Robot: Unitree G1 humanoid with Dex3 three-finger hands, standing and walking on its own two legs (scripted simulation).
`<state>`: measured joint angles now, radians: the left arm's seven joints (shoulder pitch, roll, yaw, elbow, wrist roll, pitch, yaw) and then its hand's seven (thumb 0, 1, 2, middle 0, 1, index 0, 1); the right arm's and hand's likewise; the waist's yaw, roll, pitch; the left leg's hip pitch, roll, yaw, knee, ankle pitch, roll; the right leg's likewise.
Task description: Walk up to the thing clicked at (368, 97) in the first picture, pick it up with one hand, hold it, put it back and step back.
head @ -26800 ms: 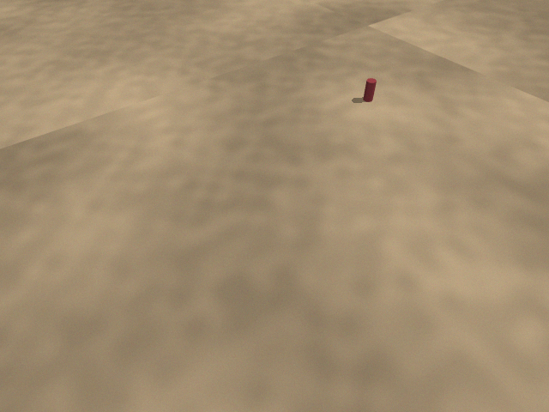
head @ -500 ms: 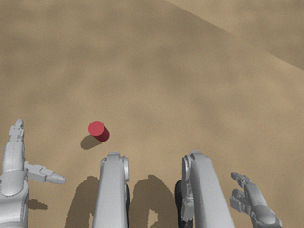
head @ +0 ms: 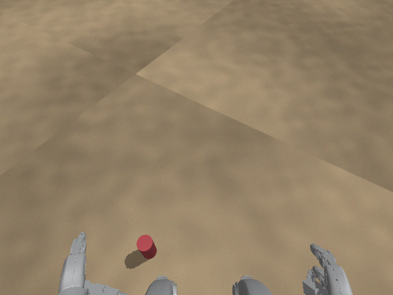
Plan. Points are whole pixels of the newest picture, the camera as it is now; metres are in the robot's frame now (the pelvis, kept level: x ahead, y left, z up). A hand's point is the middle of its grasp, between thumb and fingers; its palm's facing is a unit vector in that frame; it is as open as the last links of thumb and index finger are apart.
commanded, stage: home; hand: left
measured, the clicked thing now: (147, 247) +0.38 +0.22 -0.61
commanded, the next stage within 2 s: stand in 1.86 s
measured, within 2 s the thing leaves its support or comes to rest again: neither
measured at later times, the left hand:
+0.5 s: hand (103, 283) +0.17 +0.19 -0.02, palm faces +0.11 -0.95 -0.30, open 17.7 cm
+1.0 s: hand (116, 287) +0.17 +0.17 -0.02, palm faces +0.10 -0.95 -0.29, open 17.7 cm
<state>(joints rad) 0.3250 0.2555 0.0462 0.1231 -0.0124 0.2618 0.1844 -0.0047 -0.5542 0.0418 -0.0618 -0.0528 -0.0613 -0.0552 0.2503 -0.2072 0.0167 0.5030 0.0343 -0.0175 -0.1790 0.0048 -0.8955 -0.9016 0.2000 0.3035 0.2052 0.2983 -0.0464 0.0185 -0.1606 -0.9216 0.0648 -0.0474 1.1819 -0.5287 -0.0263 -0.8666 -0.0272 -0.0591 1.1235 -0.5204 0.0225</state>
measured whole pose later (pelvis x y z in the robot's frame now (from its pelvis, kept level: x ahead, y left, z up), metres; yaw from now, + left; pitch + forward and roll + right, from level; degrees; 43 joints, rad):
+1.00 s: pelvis +0.00 -0.01 +0.04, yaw +1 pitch +7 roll -1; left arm 0.46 0.20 -0.02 0.01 -0.01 0.27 0.13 -0.01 -0.59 0.01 -0.05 -0.04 -0.05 -0.05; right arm 0.27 -0.20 0.02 0.52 0.01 -0.11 -0.19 0.01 -0.90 -0.90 0.20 0.30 0.20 0.30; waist -0.02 0.04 -0.10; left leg -0.63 0.07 -0.04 0.95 -0.44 -0.04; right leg -0.59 -0.02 -0.06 0.92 -0.45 0.01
